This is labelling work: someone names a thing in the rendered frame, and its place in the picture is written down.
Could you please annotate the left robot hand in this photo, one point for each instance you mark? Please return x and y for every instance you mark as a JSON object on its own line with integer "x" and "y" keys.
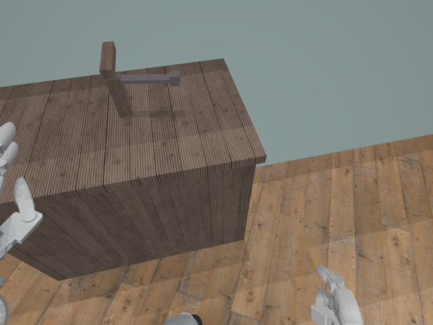
{"x": 21, "y": 224}

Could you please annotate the left robot shin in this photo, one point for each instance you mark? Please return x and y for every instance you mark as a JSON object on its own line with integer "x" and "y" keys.
{"x": 187, "y": 314}

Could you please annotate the counter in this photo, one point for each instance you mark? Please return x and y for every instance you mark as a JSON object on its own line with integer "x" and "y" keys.
{"x": 129, "y": 173}

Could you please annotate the right robot hand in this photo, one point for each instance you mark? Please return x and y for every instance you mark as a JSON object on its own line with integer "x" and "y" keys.
{"x": 341, "y": 308}

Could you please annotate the tap lever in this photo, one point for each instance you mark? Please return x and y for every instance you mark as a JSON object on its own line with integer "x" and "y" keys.
{"x": 173, "y": 78}

